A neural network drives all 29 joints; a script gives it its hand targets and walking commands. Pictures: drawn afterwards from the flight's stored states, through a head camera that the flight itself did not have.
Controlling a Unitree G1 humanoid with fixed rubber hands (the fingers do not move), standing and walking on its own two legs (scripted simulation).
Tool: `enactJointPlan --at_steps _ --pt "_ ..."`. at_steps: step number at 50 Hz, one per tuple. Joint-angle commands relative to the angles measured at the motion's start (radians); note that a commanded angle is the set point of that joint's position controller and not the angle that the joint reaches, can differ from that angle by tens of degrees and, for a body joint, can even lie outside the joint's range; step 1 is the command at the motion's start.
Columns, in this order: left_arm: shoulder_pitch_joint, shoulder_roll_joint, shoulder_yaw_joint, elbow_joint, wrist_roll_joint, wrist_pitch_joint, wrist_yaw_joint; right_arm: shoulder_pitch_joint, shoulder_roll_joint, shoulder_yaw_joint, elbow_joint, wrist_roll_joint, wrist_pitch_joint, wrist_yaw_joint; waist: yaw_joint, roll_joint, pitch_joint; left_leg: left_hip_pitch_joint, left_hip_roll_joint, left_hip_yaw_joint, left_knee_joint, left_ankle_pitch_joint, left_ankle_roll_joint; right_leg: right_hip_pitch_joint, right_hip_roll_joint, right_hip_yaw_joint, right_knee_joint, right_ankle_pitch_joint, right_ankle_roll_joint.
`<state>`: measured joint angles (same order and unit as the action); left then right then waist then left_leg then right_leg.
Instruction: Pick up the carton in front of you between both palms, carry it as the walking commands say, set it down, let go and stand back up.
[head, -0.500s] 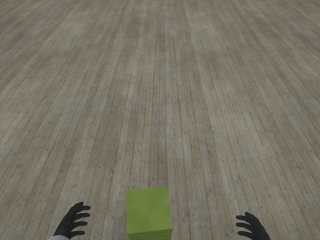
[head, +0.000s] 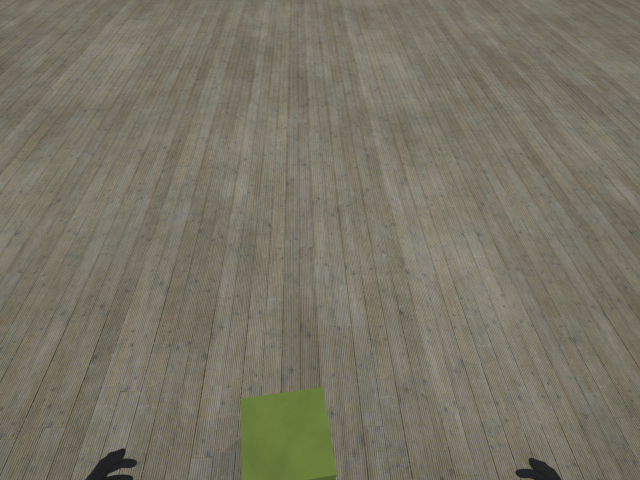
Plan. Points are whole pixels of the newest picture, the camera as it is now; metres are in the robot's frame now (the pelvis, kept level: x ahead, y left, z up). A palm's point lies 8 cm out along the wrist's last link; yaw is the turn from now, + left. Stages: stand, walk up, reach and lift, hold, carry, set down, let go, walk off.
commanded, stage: stand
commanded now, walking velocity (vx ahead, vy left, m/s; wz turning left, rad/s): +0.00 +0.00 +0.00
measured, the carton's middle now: (286, 448) +0.34 +0.07 -0.65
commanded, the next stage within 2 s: none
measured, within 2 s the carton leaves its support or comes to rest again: neither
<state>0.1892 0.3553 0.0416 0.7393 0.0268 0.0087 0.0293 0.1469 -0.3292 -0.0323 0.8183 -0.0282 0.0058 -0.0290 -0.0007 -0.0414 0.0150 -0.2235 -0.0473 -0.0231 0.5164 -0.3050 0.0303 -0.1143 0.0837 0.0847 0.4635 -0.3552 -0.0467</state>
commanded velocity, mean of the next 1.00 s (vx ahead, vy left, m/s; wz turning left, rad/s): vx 0.00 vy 0.00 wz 0.00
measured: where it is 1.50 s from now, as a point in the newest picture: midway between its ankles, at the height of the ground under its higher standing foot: outside the picture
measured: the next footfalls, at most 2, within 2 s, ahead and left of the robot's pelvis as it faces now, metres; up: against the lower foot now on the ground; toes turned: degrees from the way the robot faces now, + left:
none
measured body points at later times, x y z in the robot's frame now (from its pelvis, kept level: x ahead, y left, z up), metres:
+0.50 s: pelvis -0.03 +0.02 +0.01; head -0.03 +0.03 +0.46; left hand +0.09 +0.33 -0.10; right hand +0.09 -0.29 -0.10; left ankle -0.02 +0.10 -0.74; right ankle -0.07 -0.09 -0.74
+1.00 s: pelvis -0.04 +0.03 +0.01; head -0.03 +0.04 +0.46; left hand +0.06 +0.34 -0.11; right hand +0.07 -0.28 -0.10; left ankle -0.02 +0.10 -0.74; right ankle -0.07 -0.09 -0.74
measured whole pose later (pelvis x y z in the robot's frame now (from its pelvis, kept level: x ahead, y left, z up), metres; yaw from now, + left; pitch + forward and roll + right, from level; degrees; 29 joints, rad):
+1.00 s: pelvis -0.04 +0.03 +0.01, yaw +0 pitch -2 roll +0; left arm 0.16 0.40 -0.01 0.98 0.02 -0.01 0.01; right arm 0.09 -0.37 0.00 1.04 -0.01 -0.01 -0.02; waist 0.00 -0.01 0.03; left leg -0.15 -0.09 -0.01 0.35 -0.16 0.07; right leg -0.06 0.03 0.10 0.34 -0.25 0.00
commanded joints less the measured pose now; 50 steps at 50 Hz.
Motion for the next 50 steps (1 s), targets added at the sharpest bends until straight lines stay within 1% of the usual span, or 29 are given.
enactJointPlan --at_steps 1,4,5,6,7,11,12,14,15,16,17,18,19,20,23,25,27,30,31,32,34,38,39,40,42,45,48,49,50 --pt "-0.012 0.143 0.023 -0.022 -0.004 -0.014 0.003 -0.041 -0.178 -0.03 -0.024 0.009 -0.013 -0.007 0.011 0.07 -0.13 0.14 0.141 -0.106 -0.029 0.473 -0.002 -0.03 -0.142 0.061 -0.029 0.448 0.04" --pt "-0.025 0.131 0.017 -0.022 -0.001 -0.025 -0.002 -0.048 -0.175 -0.024 -0.014 -0.009 -0.02 -0.006 0.008 0.089 -0.112 0.133 0.131 -0.094 -0.054 0.482 -0.006 -0.007 -0.138 0.072 -0.034 0.473 0.034" --pt "-0.005 0.128 0.011 -0.005 0.008 -0.024 0.004 -0.073 -0.186 -0.032 -0.018 -0.008 -0.028 -0.005 0.022 0.065 -0.124 0.112 0.14 -0.123 -0.072 0.497 -0.003 0.025 -0.143 0.07 -0.043 0.43 0.041" --pt "-0.036 0.137 0.019 0.011 0.007 -0.028 0.001 -0.065 -0.171 -0.03 -0.014 -0.006 -0.025 -0.005 -0.007 0.005 -0.115 0.14 0.129 -0.103 -0.066 0.493 -0.008 0.014 -0.141 0.057 -0.054 0.444 0.047" --pt "-0.068 0.128 0.014 0.001 0.003 -0.022 -0.001 -0.048 -0.202 -0.026 0.014 0.0 -0.021 -0.007 0.006 0.06 -0.114 0.153 0.137 -0.092 -0.076 0.512 -0.022 0.003 -0.142 0.071 -0.065 0.446 0.036" --pt "-0.042 0.189 0.021 0.052 -0.001 -0.02 0.0 -0.038 -0.187 -0.018 0.037 0.002 -0.018 -0.004 -0.003 -0.002 -0.036 0.135 0.139 -0.143 -0.098 0.414 0.018 -0.016 -0.141 0.083 -0.089 0.351 0.041" --pt "-0.042 0.163 0.014 0.04 -0.006 -0.02 0.003 -0.064 -0.2 -0.024 0.027 0.002 -0.02 -0.001 -0.006 0.041 -0.074 0.128 0.141 -0.13 -0.115 0.416 0.002 -0.017 -0.148 0.093 -0.076 0.351 0.038" --pt "-0.055 0.168 0.014 0.046 -0.007 -0.031 0.003 -0.062 -0.182 -0.015 0.068 0.012 -0.023 0.001 0.01 0.006 -0.08 0.144 0.134 -0.128 -0.099 0.456 0.003 0.017 -0.156 0.082 -0.087 0.417 0.04" --pt "-0.051 0.154 0.012 0.048 -0.007 -0.028 0.005 -0.054 -0.207 -0.021 0.059 0.0 -0.022 0.0 -0.005 0.057 -0.074 0.189 0.137 -0.115 -0.095 0.477 -0.011 -0.021 -0.148 0.068 -0.069 0.411 0.033" --pt "-0.074 0.165 0.017 0.056 -0.003 -0.019 0.001 -0.076 -0.196 -0.025 0.063 0.009 -0.025 -0.005 -0.011 0.021 -0.095 0.171 0.14 -0.124 -0.117 0.474 -0.021 -0.01 -0.146 0.074 -0.079 0.373 0.04" --pt "-0.068 0.152 0.017 0.063 0.003 -0.019 -0.002 -0.086 -0.198 -0.022 0.058 0.005 -0.025 -0.003 -0.003 0.021 -0.049 0.155 0.131 -0.12 -0.151 0.371 -0.019 -0.024 -0.147 0.071 -0.116 0.288 0.046" --pt "-0.056 0.148 0.011 0.081 0.002 -0.021 0.003 -0.08 -0.198 -0.014 0.079 0.002 -0.018 0.0 -0.008 0.088 -0.031 0.117 0.143 -0.134 -0.15 0.301 -0.01 -0.018 -0.149 0.078 -0.122 0.259 0.039" --pt "-0.061 0.184 0.004 0.09 -0.017 -0.02 0.001 -0.067 -0.178 -0.015 0.076 0.013 -0.02 0.005 -0.012 -0.002 -0.058 0.155 0.141 -0.128 -0.165 0.303 -0.009 -0.016 -0.154 0.079 -0.12 0.268 0.046" --pt "-0.062 0.162 0.01 0.086 -0.011 -0.021 0.001 -0.084 -0.194 -0.007 0.097 0.007 -0.021 0.001 -0.006 0.071 -0.047 0.13 0.131 -0.122 -0.147 0.312 -0.009 -0.011 -0.152 0.101 -0.145 0.274 0.045" --pt "-0.071 0.181 0.005 0.1 -0.003 -0.025 -0.008 -0.069 -0.202 -0.012 0.106 -0.004 -0.017 0.003 -0.02 0.043 0.031 0.092 0.134 -0.144 -0.211 0.181 -0.01 -0.023 -0.149 0.084 -0.158 0.203 0.043" --pt "-0.045 0.169 0.005 0.116 -0.008 -0.033 -0.008 -0.087 -0.177 -0.002 0.123 0.0 -0.027 0.004 0.017 0.023 -0.007 0.089 0.148 -0.167 -0.203 0.204 0.001 0.001 -0.158 0.097 -0.147 0.189 0.029" --pt "-0.057 0.157 0.001 0.124 -0.007 -0.033 -0.005 -0.092 -0.2 -0.011 0.115 0.006 -0.033 0.001 0.008 0.018 -0.019 0.105 0.147 -0.159 -0.211 0.25 0.005 -0.012 -0.162 0.106 -0.149 0.179 0.036" --pt "-0.07 0.167 -0.007 0.118 -0.008 -0.023 -0.007 -0.079 -0.21 -0.007 0.136 0.007 -0.03 0.006 -0.01 0.103 -0.017 0.116 0.131 -0.123 -0.196 0.261 -0.015 -0.012 -0.159 0.097 -0.163 0.216 0.037" --pt "-0.058 0.212 0.007 0.138 -0.005 -0.026 -0.003 -0.056 -0.22 -0.015 0.145 0.005 -0.028 0.008 -0.014 0.025 0.051 0.107 0.134 -0.142 -0.21 0.229 -0.009 -0.071 -0.157 0.1 -0.174 0.162 0.037" --pt "-0.062 0.176 -0.006 0.12 -0.014 -0.027 -0.004 -0.081 -0.201 -0.007 0.144 0.01 -0.028 0.008 -0.018 0.072 0.039 0.098 0.156 -0.166 -0.229 0.162 -0.004 -0.066 -0.159 0.101 -0.168 0.147 0.03" --pt "-0.052 0.197 -0.003 0.148 -0.004 -0.033 -0.004 -0.095 -0.217 -0.013 0.142 0.008 -0.024 0.015 -0.006 0.014 -0.008 0.133 0.147 -0.162 -0.206 0.155 0.014 -0.045 -0.168 0.106 -0.204 0.16 0.032" --pt "-0.034 0.205 -0.004 0.17 -0.011 -0.025 -0.008 -0.085 -0.237 -0.02 0.162 0.015 -0.023 0.013 -0.014 0.061 0.037 0.141 0.152 -0.156 -0.238 0.21 -0.013 -0.07 -0.164 0.091 -0.182 0.197 0.028" --pt "-0.027 0.206 0.005 0.153 -0.016 -0.029 -0.004 -0.066 -0.216 -0.003 0.181 0.014 -0.024 0.017 0.014 0.11 0.007 0.129 0.145 -0.143 -0.223 0.195 -0.003 -0.017 -0.167 0.1 -0.182 0.187 0.033" --pt "-0.061 0.203 -0.007 0.174 -0.012 -0.033 -0.009 -0.082 -0.191 0.0 0.181 0.014 -0.029 0.014 -0.011 0.082 -0.082 0.168 0.167 -0.163 -0.215 0.243 -0.005 0.011 -0.171 0.083 -0.152 0.179 0.025" --pt "-0.064 0.187 -0.011 0.174 -0.018 -0.035 -0.012 -0.091 -0.192 0.004 0.164 0.009 -0.037 0.014 0.001 0.011 -0.041 0.107 0.149 -0.167 -0.239 0.194 0.001 0.01 -0.161 0.09 -0.146 0.169 0.033" --pt "-0.035 0.184 -0.011 0.179 -0.003 -0.025 -0.013 -0.119 -0.221 -0.003 0.173 0.016 -0.032 0.007 0.013 0.115 0.005 0.084 0.15 -0.181 -0.244 0.133 -0.013 -0.007 -0.157 0.084 -0.164 0.172 0.033" --pt "-0.032 0.195 -0.024 0.208 -0.011 -0.032 -0.013 -0.074 -0.219 -0.004 0.195 0.027 -0.026 0.011 -0.007 0.004 -0.027 0.137 0.18 -0.196 -0.261 0.143 -0.003 -0.023 -0.158 0.074 -0.181 0.14 0.032" --pt "-0.052 0.167 -0.024 0.195 -0.01 -0.028 -0.007 -0.091 -0.232 0.002 0.183 0.021 -0.029 0.007 -0.01 0.077 0.075 0.087 0.171 -0.169 -0.249 0.199 0.009 -0.051 -0.168 0.102 -0.185 0.183 0.022" --pt "-0.045 0.203 -0.01 0.206 -0.005 -0.024 -0.006 -0.081 -0.231 -0.007 0.186 0.012 -0.024 0.008 -0.01 0.032 0.001 0.118 0.145 -0.176 -0.255 0.158 0.0 -0.009 -0.161 0.082 -0.181 0.159 0.028"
